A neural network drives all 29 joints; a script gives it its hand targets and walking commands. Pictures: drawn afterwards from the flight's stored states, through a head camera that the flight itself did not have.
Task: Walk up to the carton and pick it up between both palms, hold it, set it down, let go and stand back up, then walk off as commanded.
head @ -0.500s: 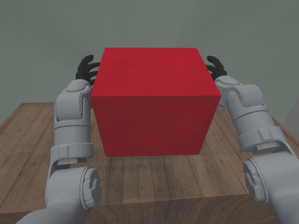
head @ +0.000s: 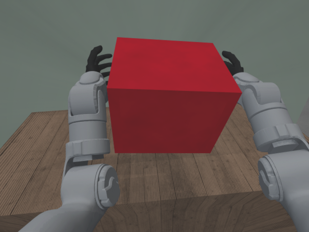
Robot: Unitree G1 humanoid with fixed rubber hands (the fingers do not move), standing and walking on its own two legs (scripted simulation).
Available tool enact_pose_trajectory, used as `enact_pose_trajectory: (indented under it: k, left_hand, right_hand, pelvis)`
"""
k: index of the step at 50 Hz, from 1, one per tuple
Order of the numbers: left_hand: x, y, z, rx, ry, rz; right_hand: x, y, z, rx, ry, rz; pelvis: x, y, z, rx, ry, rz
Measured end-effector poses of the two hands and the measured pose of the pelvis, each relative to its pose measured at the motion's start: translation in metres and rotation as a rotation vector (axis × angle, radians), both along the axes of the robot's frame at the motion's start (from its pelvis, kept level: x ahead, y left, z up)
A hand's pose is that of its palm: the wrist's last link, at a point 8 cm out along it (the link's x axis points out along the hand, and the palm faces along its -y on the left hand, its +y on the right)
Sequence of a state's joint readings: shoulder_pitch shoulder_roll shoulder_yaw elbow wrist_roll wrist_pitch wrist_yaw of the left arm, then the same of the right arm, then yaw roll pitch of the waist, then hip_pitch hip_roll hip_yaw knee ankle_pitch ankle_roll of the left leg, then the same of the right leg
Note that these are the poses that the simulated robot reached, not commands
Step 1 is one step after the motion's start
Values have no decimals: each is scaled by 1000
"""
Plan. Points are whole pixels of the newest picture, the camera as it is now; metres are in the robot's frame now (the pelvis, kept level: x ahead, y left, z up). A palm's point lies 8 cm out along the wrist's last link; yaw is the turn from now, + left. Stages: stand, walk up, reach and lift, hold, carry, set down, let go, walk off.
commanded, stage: set down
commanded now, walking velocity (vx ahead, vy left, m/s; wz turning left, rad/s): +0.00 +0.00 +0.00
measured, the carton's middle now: (164, 96) +0.36 +0.01 +0.26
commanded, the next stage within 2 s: none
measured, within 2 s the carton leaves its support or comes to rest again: neither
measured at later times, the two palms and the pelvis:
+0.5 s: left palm (85, 110) +0.37 +0.22 +0.21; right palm (202, 108) +0.41 -0.10 +0.19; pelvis +0.01 -0.03 +0.00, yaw +8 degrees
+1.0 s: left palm (88, 121) +0.36 +0.22 +0.18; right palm (199, 107) +0.44 -0.10 +0.17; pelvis +0.02 -0.02 +0.00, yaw +6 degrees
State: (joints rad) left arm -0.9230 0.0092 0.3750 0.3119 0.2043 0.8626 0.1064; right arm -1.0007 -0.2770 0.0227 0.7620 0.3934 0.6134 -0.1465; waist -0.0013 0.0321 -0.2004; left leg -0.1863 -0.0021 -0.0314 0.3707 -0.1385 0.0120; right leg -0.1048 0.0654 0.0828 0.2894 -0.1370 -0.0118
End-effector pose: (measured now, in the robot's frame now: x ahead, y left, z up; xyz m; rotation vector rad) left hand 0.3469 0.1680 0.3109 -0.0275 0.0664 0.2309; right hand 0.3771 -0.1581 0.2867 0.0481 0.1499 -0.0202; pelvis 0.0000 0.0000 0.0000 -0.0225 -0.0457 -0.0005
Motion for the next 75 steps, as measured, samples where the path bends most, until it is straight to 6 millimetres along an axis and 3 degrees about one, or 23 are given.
enact_pose_trajectory:
  k: [4,9,13,20,22,25,29,33,38,44,47,54,64,69,75]
  left_hand:
    - [-1,15,20,-16,2,13]
    - [3,41,13,-43,30,24]
    - [6,54,-17,-14,36,33]
    - [20,61,-100,-57,134,8]
    - [22,60,-110,-25,112,8]
    - [21,55,-99,30,1,29]
    - [17,49,-60,83,-109,59]
    - [22,47,-45,99,-16,60]
    - [27,47,-75,64,129,53]
    - [24,50,-118,0,146,99]
    - [20,53,-130,-9,140,130]
    - [13,52,-123,14,102,163]
    - [24,36,-102,11,108,98]
    - [24,37,-116,-3,128,95]
    - [17,54,-152,-53,185,127]
  right_hand:
    - [8,15,13,35,-5,23]
    - [19,41,4,37,11,50]
    - [27,55,-25,30,15,66]
    - [32,59,-99,-52,107,51]
    - [33,59,-110,-58,78,44]
    - [37,57,-100,-23,-39,45]
    - [42,53,-66,-10,-157,63]
    - [49,49,-53,-17,-84,83]
    - [54,47,-73,-19,43,92]
    - [62,53,-103,-78,53,124]
    - [65,58,-112,-81,45,148]
    - [68,59,-108,-88,-1,175]
    - [64,41,-103,-49,26,128]
    - [64,41,-116,-58,48,127]
    - [66,59,-146,-103,106,162]
  pelvis:
    - [-6,-10,0,11,-1,18]
    - [-8,-23,1,22,-25,70]
    - [-6,-30,0,11,-54,128]
    - [0,-34,1,18,-63,141]
    - [2,-32,1,13,-47,139]
    - [7,-25,0,1,-12,133]
    - [8,-16,0,-4,-21,112]
    - [9,-9,1,9,-55,101]
    - [16,-4,2,18,-50,88]
    - [18,-6,2,8,-30,79]
    - [17,-11,2,2,-19,88]
    - [15,-24,1,-3,11,116]
    - [16,-27,2,16,0,112]
    - [16,-24,2,19,-1,95]
    - [12,-21,2,19,10,87]
